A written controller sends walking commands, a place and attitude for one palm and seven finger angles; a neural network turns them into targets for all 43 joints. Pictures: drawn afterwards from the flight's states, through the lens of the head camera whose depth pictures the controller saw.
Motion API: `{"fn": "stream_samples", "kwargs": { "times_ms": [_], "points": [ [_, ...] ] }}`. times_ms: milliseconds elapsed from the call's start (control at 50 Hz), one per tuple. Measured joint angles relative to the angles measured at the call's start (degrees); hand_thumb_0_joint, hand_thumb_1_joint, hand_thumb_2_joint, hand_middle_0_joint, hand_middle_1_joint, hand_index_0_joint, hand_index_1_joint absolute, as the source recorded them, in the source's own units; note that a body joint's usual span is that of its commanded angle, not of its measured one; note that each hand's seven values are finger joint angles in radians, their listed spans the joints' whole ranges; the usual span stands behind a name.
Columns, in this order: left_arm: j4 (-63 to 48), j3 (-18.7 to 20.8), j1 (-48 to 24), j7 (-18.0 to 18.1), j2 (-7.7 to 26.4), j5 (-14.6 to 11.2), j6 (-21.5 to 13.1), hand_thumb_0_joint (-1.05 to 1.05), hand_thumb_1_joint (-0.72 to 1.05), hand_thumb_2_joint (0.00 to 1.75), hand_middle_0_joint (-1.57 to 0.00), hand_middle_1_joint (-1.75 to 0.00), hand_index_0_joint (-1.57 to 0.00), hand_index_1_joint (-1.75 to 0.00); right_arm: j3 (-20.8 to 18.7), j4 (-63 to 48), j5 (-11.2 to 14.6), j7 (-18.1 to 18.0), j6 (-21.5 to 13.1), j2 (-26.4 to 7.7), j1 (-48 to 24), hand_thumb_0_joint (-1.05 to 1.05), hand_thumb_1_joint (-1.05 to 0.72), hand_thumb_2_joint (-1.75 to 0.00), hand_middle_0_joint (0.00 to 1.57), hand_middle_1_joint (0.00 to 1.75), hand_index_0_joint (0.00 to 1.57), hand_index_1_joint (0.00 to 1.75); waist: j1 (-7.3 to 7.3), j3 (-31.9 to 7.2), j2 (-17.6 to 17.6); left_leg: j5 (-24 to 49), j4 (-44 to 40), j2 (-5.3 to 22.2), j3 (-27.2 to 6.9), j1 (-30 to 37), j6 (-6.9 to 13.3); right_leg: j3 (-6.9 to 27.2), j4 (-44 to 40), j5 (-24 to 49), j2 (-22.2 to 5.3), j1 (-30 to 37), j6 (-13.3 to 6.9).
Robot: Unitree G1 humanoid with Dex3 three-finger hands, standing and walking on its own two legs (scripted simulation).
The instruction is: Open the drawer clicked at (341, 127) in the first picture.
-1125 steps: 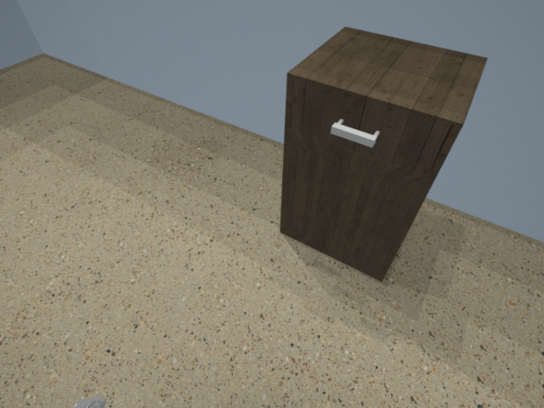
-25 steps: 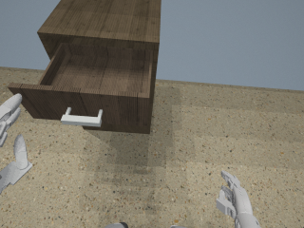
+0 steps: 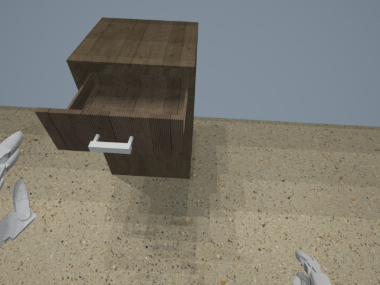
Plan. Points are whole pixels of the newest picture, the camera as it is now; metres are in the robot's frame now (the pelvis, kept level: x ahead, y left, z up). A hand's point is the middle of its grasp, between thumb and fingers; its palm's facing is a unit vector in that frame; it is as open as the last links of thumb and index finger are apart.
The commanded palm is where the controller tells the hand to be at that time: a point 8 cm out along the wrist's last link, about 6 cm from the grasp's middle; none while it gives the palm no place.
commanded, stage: stop stepping back and stand still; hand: left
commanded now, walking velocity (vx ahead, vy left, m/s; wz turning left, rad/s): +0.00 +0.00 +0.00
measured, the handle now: (112, 142) +0.54 +0.27 -0.08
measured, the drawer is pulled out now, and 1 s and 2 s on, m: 0.30 0.30 0.30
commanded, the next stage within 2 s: let the arm hang, fingers relaxed in 0.66 s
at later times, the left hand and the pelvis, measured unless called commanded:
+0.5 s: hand (24, 207) +0.20 +0.26 +0.16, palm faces +0.33 -0.83 -0.44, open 7.4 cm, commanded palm +0.14 +0.30 +0.18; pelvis +0.01 +0.02 +0.01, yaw +0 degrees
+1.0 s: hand out of the picture +0.12 +0.21 -0.14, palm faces -0.04 -0.96 -0.27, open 7.4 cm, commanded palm none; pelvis +0.00 +0.02 +0.00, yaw -1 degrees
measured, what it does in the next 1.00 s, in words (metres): stands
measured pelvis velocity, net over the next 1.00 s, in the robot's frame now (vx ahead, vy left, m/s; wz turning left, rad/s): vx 0.00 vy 0.02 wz -0.02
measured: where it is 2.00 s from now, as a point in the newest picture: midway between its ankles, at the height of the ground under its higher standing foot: outside the picture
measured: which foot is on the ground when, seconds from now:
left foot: down 0.00-1.00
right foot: down 0.00-1.00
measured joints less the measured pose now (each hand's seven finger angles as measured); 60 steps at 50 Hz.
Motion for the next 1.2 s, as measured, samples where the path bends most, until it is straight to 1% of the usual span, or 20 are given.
{"fn": "stream_samples", "kwargs": {
  "times_ms": [80, 180, 260, 360, 560, 760, 780, 800, 820, 840, 860, 900, 920, 940, 980, 1040, 1060, 1080, 1120, 1200],
  "points": [
    [2.27, -0.78, -2.11, 0.29, -2.05, -0.24, -0.36, 0.01, 0.89, 0.9, -0.21, -0.3, -0.21, -0.3, 0.65, 0.25, 0.08, 0.52, 0.21, 0.8, -1.42, 0.01, -0.9, -0.9, 0.2, 0.3, 0.2, 0.3, 0.64, -0.1, 1.35, -0.61, 1.26, 0.56, -0.2, -0.5, 0.57, -0.21, -1.4, 0.91, 0.64, 0.72, -0.06],
    [3.28, -2.79, -3.57, 0.57, -4.38, 0.06, 0.94, 0.01, 0.89, 0.9, -0.21, -0.3, -0.21, -0.3, 2.03, -0.19, -0.38, 0.79, 0.69, 2.21, -2.69, 0.01, -0.9, -0.9, 0.2, 0.3, 0.2, 0.3, 1.56, 0.68, 0.73, 0.73, -1.25, 0.01, 0.54, 0.87, 0.56, 0.54, -3.36, 2.22, 0.26, 1.62, 0.67],
    [2.17, -2.99, -3.71, 0.52, -3.82, 0.06, 1.63, 0.02, 0.89, 0.9, -0.21, -0.3, -0.21, -0.3, 2.96, -1.08, -0.65, 1.02, 0.6, 3.42, -3.27, 0.01, -0.9, -0.9, 0.2, 0.3, 0.2, 0.3, 1.66, 1.7, -0.01, 1.28, -2.4, -0.51, 0.65, 1.42, 0.88, 0.68, -3.88, 2.48, -0.19, 1.91, 1.06],
    [0.41, -2.31, -3.34, 0.28, -2.75, -0.42, 1.45, 0.02, 0.89, 0.9, -0.21, -0.3, -0.21, -0.3, 3.47, -1.56, -0.69, 1.45, 0.96, 4.01, -3.95, 0.01, -0.9, -0.9, 0.2, 0.3, 0.2, 0.3, 1.5, 2.55, -0.14, 1.12, -2.57, -0.63, 0.45, 1.72, 1.01, 0.51, -4.55, 2.54, -0.28, 2.54, 1.3],
    [0.29, -2.15, -2.77, -0.14, -2.67, -0.92, 2.03, 0.02, 0.89, 0.9, -0.21, -0.3, -0.21, -0.3, 2.75, -2.0, -0.42, 1.14, 2.7, 2.85, -4.66, 0.01, -0.9, -0.9, 0.2, 0.3, 0.2, 0.3, 1.24, 3.18, -0.08, 0.9, -3.05, -0.96, 0.54, 1.97, 1.36, 0.63, -5.11, 2.46, -0.56, 2.83, 1.77],
    [-0.5, -2.11, -2.12, -0.18, -2.31, -1.07, 2.17, 0.02, 0.89, 0.9, -0.21, -0.3, -0.21, -0.3, 2.16, -2.22, -0.36, 0.67, 3.28, 2.28, -4.79, 0.01, -0.9, -0.9, 0.2, 0.3, 0.2, 0.3, 1.18, 3.43, 0.06, 0.69, -3.11, -0.9, 0.65, 1.94, 1.28, 0.76, -4.85, 2.11, -0.49, 2.59, 1.74],
    [2.71, -3.3, -3.93, -0.9, -1.8, 0.09, 0.99, 0.01, 0.89, 0.9, -0.21, -0.3, -0.21, -0.3, 1.69, -0.96, -0.2, 1.67, 1.82, 1.76, -4.88, 0.01, -0.9, -0.9, 0.2, 0.3, 0.2, 0.3, 1.3, 2.97, 0.53, 0.53, -2.31, -0.99, 0.39, 0.91, 1.31, 0.53, -3.78, 1.93, -0.69, 1.55, 1.69],
    [8.54, -5.48, -7.32, -2.42, -1.36, 1.33, 1.19, 0.01, 0.89, 0.9, -0.21, -0.3, -0.21, -0.3, 1.16, 0.92, -0.33, 2.82, 0.99, 0.84, -5.22, 0.01, -0.9, -0.9, 0.2, 0.3, 0.2, 0.3, 1.78, 2.34, 1.15, 0.19, -1.09, -1.33, 0.18, -0.32, 1.41, 0.45, -2.08, 1.29, -1.15, 0.21, 1.68],
    [15.83, -7.93, -11.08, -3.87, -1.5, 2.12, 2.78, 0.01, 0.89, 0.9, -0.21, -0.3, -0.21, -0.3, 0.83, 2.95, -0.61, 3.63, 1.13, -0.1, -5.77, 0.01, -0.9, -0.9, 0.2, 0.3, 0.2, 0.3, 2.29, 1.64, 1.77, -0.26, 0.12, -1.72, 0.2, -1.33, 1.53, 0.56, -0.39, 0.35, -1.64, -0.98, 1.7],
    [23.97, -10.2, -14.68, -5.01, -2.34, 2.61, 5.12, 0.01, 0.89, 0.9, -0.21, -0.3, -0.21, -0.3, 0.71, 4.79, -0.89, 4.09, 1.92, -0.93, -6.39, 0.01, -0.9, -0.9, 0.2, 0.3, 0.2, 0.3, 2.54, 1.03, 2.46, -0.76, 1.26, -1.99, 0.29, -2.08, 1.68, 0.71, 1.21, -0.54, -1.99, -1.97, 1.75],
    [32.42, -12.06, -17.85, -5.83, -3.61, 2.94, 7.73, 0.0, 0.89, 0.9, -0.21, -0.3, -0.21, -0.3, 0.74, 6.34, -1.17, 4.3, 2.9, -1.51, -6.93, 0.01, -0.9, -0.9, 0.2, 0.3, 0.2, 0.3, 2.5, 0.62, 3.09, -1.24, 2.21, -2.12, 0.39, -2.52, 1.8, 0.87, 2.53, -1.21, -2.19, -2.61, 1.8],
    [48.44, -14.81, -22.56, -6.83, -6.27, 3.39, 12.42, 0.0, 0.9, 0.9, -0.2, -0.3, -0.2, -0.3, 0.97, 8.6, -1.65, 4.34, 4.56, -1.8, -7.49, 0.01, -0.9, -0.9, 0.2, 0.3, 0.2, 0.3, 1.95, 0.55, 3.62, -1.97, 3.46, -2.05, 0.73, -2.61, 1.81, 1.25, 4.14, -1.93, -2.18, -3.05, 1.89],
    [55.45, -15.98, -24.09, -7.14, -7.43, 3.52, 14.17, 0.0, 0.9, 0.9, -0.2, -0.3, -0.2, -0.3, 1.07, 9.42, -1.82, 4.26, 5.2, -1.57, -7.43, 0.01, -0.9, -0.9, 0.2, 0.3, 0.2, 0.3, 1.57, 0.82, 3.4, -2.15, 3.67, -1.96, 0.96, -2.32, 1.71, 1.48, 4.62, -2.14, -2.09, -3.01, 1.67],
    [61.6, -17.13, -25.1, -7.4, -8.54, 3.54, 15.53, 0.01, 0.9, 0.9, -0.2, -0.3, -0.2, -0.3, 1.16, 10.14, -1.95, 4.11, 5.75, -1.19, -7.17, 0.01, -0.9, -0.9, 0.2, 0.3, 0.2, 0.3, 1.15, 1.26, 2.95, -2.18, 3.6, -1.87, 1.16, -1.85, 1.5, 1.69, 4.86, -2.25, -1.97, -2.78, 1.44],
    [71.49, -19.33, -25.93, -7.88, -10.81, 3.39, 17.07, 0.01, 0.91, 0.9, -0.2, -0.3, -0.2, -0.3, 1.39, 11.83, -2.13, 3.72, 6.58, -0.27, -6.16, 0.01, -0.9, -0.9, 0.2, 0.3, 0.2, 0.3, 0.52, 2.37, 1.73, -1.86, 2.84, -1.56, 1.47, -0.66, 1.17, 1.97, 4.44, -2.02, -1.59, -1.9, 1.21],
    [81.83, -21.96, -25.4, -8.47, -14.38, 2.96, 17.4, 0.01, 0.91, 0.9, -0.2, -0.3, -0.2, -0.3, 1.84, 15.42, -2.14, 3.2, 7.48, 0.98, -3.81, 0.01, -0.9, -0.9, 0.2, 0.3, 0.2, 0.3, 0.47, 3.9, 0.13, -0.91, 0.93, -0.8, 1.63, 0.99, 0.76, 2.01, 2.0, -0.74, -0.65, -0.13, 0.8],
    [83.94, -20.9, -25.27, -7.48, -14.96, 2.43, 16.9, 0.0, 0.94, 0.9, -0.2, -0.3, -0.2, -0.3, 1.92, 16.82, -2.1, 3.01, 7.69, 1.52, -2.76, 0.01, -0.9, -0.9, 0.2, 0.3, 0.2, 0.3, 0.71, 4.25, -0.27, -0.52, 0.33, -0.49, 1.41, 1.24, 0.59, 1.74, 0.9, -0.18, -0.31, 0.43, 0.61],
    [85.69, -20.33, -25.23, -7.07, -14.68, 2.31, 16.41, 0.0, 0.97, 0.9, -0.21, -0.3, -0.21, -0.3, 2.05, 18.29, -2.04, 2.85, 7.88, 2.06, -1.67, 0.0, -0.91, -0.9, 0.2, 0.3, 0.2, 0.3, 1.12, 4.56, -0.61, -0.09, -0.31, -0.22, 1.18, 1.48, 0.4, 1.46, -0.18, 0.39, 0.0, 0.95, 0.4],
    [88.74, -20.25, -24.84, -7.35, -13.87, 2.35, 15.7, -0.01, 1.0, 0.9, -0.21, -0.3, -0.21, -0.3, 2.14, 21.02, -2.08, 2.6, 8.3, 2.93, 0.4, 0.0, -0.91, -0.9, 0.19, 0.3, 0.2, 0.3, 1.81, 4.96, -0.71, 0.66, -1.42, 0.24, 0.79, 1.91, 0.06, 1.0, -2.21, 1.45, 0.53, 1.92, 0.02],
    [93.8, -20.5, -23.37, -7.69, -13.11, 2.23, 14.98, -0.01, 0.98, 0.9, -0.21, -0.3, -0.21, -0.3, 2.02, 25.19, -1.94, 2.25, 8.76, 4.15, 3.76, 0.01, -0.91, -0.9, 0.19, 0.3, 0.2, 0.3, 2.22, 5.17, 0.26, 1.52, -2.89, 0.67, 0.36, 2.63, -0.25, 0.49, -4.81, 2.76, 1.08, 3.29, -0.31]
  ]
}}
